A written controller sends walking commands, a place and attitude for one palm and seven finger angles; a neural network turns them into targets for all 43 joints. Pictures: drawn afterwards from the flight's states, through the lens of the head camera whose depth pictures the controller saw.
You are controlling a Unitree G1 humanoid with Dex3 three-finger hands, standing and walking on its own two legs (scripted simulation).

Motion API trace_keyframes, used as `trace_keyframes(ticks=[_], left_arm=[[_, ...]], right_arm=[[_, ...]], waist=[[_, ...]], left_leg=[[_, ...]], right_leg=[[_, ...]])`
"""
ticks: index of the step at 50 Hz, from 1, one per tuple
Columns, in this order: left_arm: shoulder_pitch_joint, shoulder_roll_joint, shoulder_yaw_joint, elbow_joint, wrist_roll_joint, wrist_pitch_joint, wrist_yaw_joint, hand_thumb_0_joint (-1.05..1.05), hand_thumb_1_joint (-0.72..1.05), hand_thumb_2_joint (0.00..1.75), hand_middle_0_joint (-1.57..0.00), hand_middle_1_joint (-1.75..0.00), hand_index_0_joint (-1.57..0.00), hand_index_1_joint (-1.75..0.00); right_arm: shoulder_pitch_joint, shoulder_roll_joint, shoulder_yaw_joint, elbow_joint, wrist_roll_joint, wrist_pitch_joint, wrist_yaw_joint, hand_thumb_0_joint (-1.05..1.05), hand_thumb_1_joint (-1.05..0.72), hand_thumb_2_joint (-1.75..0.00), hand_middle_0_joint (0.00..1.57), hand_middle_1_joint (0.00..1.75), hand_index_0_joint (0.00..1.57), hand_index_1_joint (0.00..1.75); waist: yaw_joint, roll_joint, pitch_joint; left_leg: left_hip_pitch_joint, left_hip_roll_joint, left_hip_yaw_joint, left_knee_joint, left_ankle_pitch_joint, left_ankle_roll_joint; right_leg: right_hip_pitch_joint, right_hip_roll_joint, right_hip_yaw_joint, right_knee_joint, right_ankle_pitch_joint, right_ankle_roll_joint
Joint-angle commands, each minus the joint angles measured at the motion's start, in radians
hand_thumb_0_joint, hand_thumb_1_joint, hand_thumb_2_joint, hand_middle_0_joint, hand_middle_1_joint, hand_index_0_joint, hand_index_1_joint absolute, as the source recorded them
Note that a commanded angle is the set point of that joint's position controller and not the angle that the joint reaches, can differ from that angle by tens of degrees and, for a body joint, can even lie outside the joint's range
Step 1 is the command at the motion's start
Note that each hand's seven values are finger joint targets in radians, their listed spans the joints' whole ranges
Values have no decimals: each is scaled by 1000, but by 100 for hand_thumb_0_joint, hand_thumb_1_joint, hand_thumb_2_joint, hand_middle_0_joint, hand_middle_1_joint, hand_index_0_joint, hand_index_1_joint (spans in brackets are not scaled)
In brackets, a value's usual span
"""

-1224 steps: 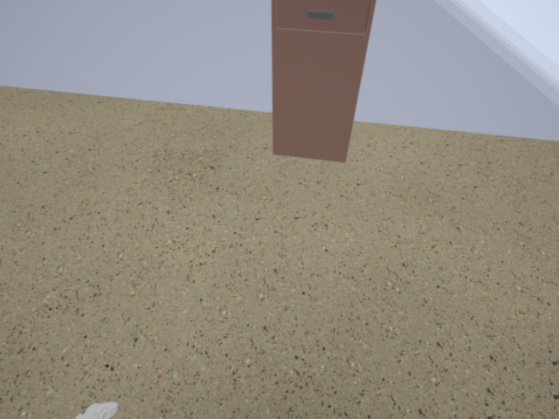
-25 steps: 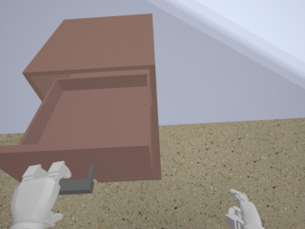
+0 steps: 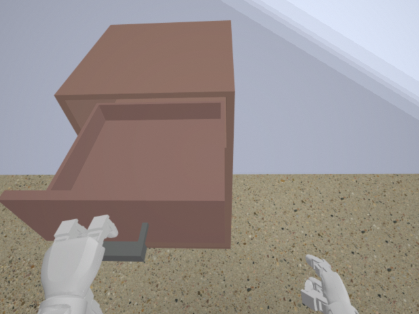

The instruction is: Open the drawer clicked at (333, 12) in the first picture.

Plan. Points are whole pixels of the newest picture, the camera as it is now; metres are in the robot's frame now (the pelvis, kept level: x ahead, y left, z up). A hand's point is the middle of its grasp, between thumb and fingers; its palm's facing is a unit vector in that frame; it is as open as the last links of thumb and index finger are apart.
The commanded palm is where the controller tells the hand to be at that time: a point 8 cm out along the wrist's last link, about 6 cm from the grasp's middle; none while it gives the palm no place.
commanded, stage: lift the hand off the handle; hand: left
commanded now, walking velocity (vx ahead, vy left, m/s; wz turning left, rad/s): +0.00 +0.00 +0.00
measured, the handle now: (117, 239) +0.22 +0.21 +0.05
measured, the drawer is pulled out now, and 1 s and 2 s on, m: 0.28 0.28 0.28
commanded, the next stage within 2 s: draw the hand back to the body in 1.26 s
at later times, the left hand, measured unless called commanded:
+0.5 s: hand (78, 252) +0.18 +0.25 +0.09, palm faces +0.07 -0.09 -0.99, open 13.2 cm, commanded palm +0.15 +0.24 +0.16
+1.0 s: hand (56, 212) +0.19 +0.25 +0.18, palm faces +0.19 -0.08 -0.98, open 13.8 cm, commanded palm +0.14 +0.24 +0.23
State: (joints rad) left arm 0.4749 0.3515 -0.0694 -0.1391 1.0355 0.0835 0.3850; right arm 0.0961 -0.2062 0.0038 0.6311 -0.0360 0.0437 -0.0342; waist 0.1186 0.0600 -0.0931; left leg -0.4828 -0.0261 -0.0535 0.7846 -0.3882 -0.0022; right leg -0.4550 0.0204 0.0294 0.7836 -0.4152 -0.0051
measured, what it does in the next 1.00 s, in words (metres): stands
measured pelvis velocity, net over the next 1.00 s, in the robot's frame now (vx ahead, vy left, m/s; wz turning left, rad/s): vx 0.01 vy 0.00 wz -0.01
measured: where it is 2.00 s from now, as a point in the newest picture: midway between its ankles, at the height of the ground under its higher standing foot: outside the picture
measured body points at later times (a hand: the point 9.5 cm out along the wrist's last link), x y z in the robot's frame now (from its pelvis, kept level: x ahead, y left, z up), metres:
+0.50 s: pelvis +0.01 +0.00 +0.01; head +0.01 -0.04 +0.46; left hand +0.17 +0.25 +0.14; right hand +0.24 -0.20 -0.08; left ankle +0.01 +0.12 -0.71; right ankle -0.01 -0.12 -0.71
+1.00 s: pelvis +0.01 +0.00 +0.03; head -0.02 -0.05 +0.48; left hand +0.18 +0.25 +0.23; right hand +0.25 -0.19 -0.05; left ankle +0.01 +0.12 -0.71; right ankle -0.01 -0.12 -0.71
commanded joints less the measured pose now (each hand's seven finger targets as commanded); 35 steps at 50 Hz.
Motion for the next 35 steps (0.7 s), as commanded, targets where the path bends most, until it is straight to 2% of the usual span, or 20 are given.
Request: trace_keyframes(ticks=[1,2,3,6,8,10,14,16,17,19,21,23,26,27,29,30,31,33,34,35], left_arm=[[-124,198,131,-280,-9,0,17,0,-50,30,-30,-120,-30,-120],[-132,186,112,-302,-8,2,13,0,-50,30,-30,-120,-30,-120],[-127,187,118,-316,-17,-1,9,0,-50,30,-30,-120,-30,-120],[-97,218,155,-370,-33,-11,2,0,-50,30,-30,-120,-30,-120],[-101,210,149,-387,-42,-18,-4,0,-50,30,-30,-120,-30,-120],[-105,213,154,-410,-43,-19,-6,0,-50,30,-30,-120,-30,-120],[-100,220,166,-429,-61,-1,-26,0,-50,30,-30,-120,-30,-120],[-80,255,206,-445,-70,5,-36,0,-50,30,-30,-120,-30,-120],[-83,244,188,-473,-72,5,-41,0,-50,30,-30,-120,-30,-120],[-103,234,171,-500,-80,3,-52,0,-50,30,-30,-120,-30,-120],[-98,274,213,-498,-86,9,-61,0,-50,30,-30,-120,-30,-120],[-93,265,203,-506,-87,14,-76,0,-50,30,-30,-120,-30,-120],[-98,272,206,-549,-100,24,-96,0,-50,30,-30,-120,-30,-120],[-97,250,178,-557,-101,25,-107,0,-50,30,-30,-120,-30,-120],[-93,275,200,-572,-109,30,-122,0,-50,30,-30,-120,-30,-120],[-93,297,217,-575,-106,34,-126,0,-50,30,-30,-120,-30,-120],[-86,285,212,-583,-117,44,-137,0,-50,30,-30,-120,-30,-120],[-110,298,219,-578,-115,46,-155,0,-50,30,-30,-120,-30,-120],[-105,282,199,-587,-114,50,-166,0,-50,30,-30,-120,-30,-120],[-124,282,193,-599,-118,56,-173,0,-50,30,-30,-120,-30,-120]], right_arm=[[-156,-104,-34,-176,0,-49,-16,0,-90,-90,20,30,20,30],[-160,-100,-28,-180,-1,-49,-15,0,-90,-90,20,30,20,30],[-157,-98,-30,-180,1,-50,-15,0,-90,-90,20,30,20,30],[-164,-101,-25,-190,-1,-52,-17,0,-90,-90,20,30,20,30],[-159,-97,-24,-187,0,-55,-15,0,-90,-90,20,30,20,30],[-160,-101,-23,-190,0,-53,-13,0,-90,-90,20,30,20,30],[-163,-103,-23,-197,7,-50,-11,0,-90,-90,20,30,20,30],[-173,-106,-24,-201,10,-49,-15,0,-90,-90,20,30,20,30],[-168,-106,-20,-204,11,-49,-13,0,-90,-90,20,30,20,30],[-166,-107,-22,-205,12,-49,-13,0,-90,-90,20,30,20,30],[-176,-111,-19,-203,14,-48,-17,0,-90,-90,20,30,20,30],[-174,-109,-19,-199,16,-44,-16,0,-90,-90,20,30,20,30],[-190,-114,-14,-210,22,-44,-14,0,-90,-90,20,30,20,30],[-177,-108,-10,-209,21,-46,-11,0,-90,-90,20,30,20,30],[-175,-116,-16,-208,22,-41,-13,0,-90,-90,20,30,20,30],[-180,-117,-14,-209,22,-37,-13,0,-90,-90,20,30,20,30],[-204,-117,-6,-216,27,-39,-13,0,-90,-90,20,30,20,30],[-191,-115,-10,-202,27,-33,-11,0,-90,-90,20,30,20,30],[-194,-117,-6,-210,27,-30,-9,0,-90,-90,20,30,20,30],[-193,-115,-5,-211,30,-29,-8,0,-90,-90,20,30,20,30]], waist=[[-22,-16,-141],[-25,-10,-131],[-23,-19,-128],[-16,15,-128],[-21,3,-105],[-22,30,-104],[-19,-2,-96],[-11,1,-103],[-10,12,-122],[-16,8,-106],[-12,11,-93],[-10,-11,-88],[-10,30,-91],[-8,38,-82],[-2,9,-98],[-1,-2,-82],[0,11,-75],[-2,-21,-54],[0,0,-50],[-1,-9,-64]], left_leg=[[168,-5,34,-125,196,22],[176,-4,34,-127,190,23],[176,-2,31,-133,194,24],[194,2,30,-139,224,21],[196,3,30,-143,220,23],[209,2,29,-148,235,20],[217,4,27,-170,237,21],[231,6,29,-180,251,19],[244,5,33,-180,261,21],[254,5,33,-186,272,23],[260,7,31,-200,277,19],[270,7,36,-208,278,23],[294,12,32,-225,307,18],[295,11,37,-230,307,21],[311,12,40,-242,328,23],[310,13,42,-246,336,21],[315,15,36,-252,332,21],[316,18,40,-271,331,20],[322,17,43,-278,335,22],[334,18,41,-282,344,23]], right_leg=[[16,14,-24,-160,191,-39],[5,10,-26,-161,177,-37],[14,11,-33,-161,180,-37],[33,11,-25,-177,196,-40],[27,9,-31,-183,194,-36],[30,9,-28,-188,202,-37],[61,5,-30,-209,211,-31],[87,5,-16,-228,227,-34],[96,-2,-22,-225,238,-30],[95,-2,-26,-235,246,-27],[115,0,-15,-256,250,-30],[121,-3,-20,-266,253,-26],[148,-4,-15,-281,278,-29],[149,-11,-32,-280,268,-24],[176,-9,-30,-296,301,-20],[181,-9,-26,-305,310,-20],[190,-7,-20,-313,312,-24],[196,-9,-30,-324,304,-19],[201,-10,-36,-330,302,-17],[211,-12,-39,-331,309,-15]])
